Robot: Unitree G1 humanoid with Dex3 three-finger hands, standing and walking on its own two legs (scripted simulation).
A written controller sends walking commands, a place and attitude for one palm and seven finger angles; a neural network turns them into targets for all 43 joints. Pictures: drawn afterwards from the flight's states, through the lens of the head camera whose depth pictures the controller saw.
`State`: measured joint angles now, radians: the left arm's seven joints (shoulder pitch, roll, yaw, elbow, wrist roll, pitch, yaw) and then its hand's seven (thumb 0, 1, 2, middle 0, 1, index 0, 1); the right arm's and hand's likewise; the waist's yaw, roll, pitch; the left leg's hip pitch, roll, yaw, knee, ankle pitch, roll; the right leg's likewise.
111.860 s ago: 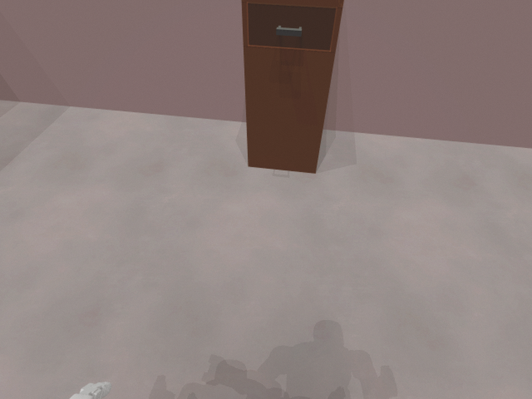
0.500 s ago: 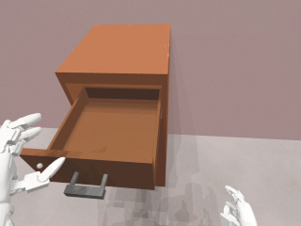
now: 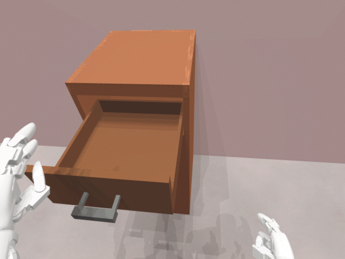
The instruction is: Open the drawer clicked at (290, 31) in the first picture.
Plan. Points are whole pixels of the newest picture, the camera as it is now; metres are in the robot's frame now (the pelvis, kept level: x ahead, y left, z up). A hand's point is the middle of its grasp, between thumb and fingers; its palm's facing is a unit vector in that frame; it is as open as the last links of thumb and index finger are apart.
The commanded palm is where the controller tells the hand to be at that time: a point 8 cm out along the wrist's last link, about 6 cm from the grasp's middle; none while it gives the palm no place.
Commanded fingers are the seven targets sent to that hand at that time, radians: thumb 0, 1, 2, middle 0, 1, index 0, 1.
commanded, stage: step back with the hand held close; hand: left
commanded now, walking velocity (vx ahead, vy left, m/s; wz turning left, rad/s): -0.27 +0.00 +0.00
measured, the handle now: (98, 205) +0.23 +0.22 +0.00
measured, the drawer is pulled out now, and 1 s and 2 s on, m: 0.30 0.30 0.30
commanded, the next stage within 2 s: stop stepping back and stand still in 1.10 s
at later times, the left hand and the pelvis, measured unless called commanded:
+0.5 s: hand (21, 203) +0.15 +0.26 +0.18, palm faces +0.28 -0.80 -0.53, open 7.4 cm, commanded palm +0.09 +0.31 +0.19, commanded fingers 0.00 0.90 0.90 -0.20 -0.30 -0.20 -0.30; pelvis -0.05 +0.03 -0.01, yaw -1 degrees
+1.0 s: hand out of the picture +0.08 +0.26 +0.18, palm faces +0.37 -0.81 -0.46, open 7.4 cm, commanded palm +0.01 +0.30 +0.19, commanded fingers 0.00 0.90 0.90 -0.20 -0.30 -0.20 -0.30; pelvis -0.13 +0.02 -0.01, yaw -2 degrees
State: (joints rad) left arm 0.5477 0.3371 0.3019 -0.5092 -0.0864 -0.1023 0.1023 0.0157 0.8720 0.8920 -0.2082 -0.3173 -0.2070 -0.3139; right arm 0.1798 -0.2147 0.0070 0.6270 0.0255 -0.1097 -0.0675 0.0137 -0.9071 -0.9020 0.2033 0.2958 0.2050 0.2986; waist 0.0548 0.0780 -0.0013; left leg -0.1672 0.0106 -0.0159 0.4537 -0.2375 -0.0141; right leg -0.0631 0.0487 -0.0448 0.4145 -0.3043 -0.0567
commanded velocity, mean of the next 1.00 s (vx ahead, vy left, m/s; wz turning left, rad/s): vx -0.30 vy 0.00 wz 0.00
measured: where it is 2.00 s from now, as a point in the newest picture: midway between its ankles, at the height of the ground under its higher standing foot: outside the picture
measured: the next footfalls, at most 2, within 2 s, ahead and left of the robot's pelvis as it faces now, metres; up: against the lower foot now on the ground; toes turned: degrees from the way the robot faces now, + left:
right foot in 1.08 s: -0.15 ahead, -0.10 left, +0.00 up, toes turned -3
left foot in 1.38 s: -0.23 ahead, +0.10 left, +0.00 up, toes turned +4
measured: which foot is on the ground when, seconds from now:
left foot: down 0.00-1.00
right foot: down 0.00-0.84, up 0.86-1.00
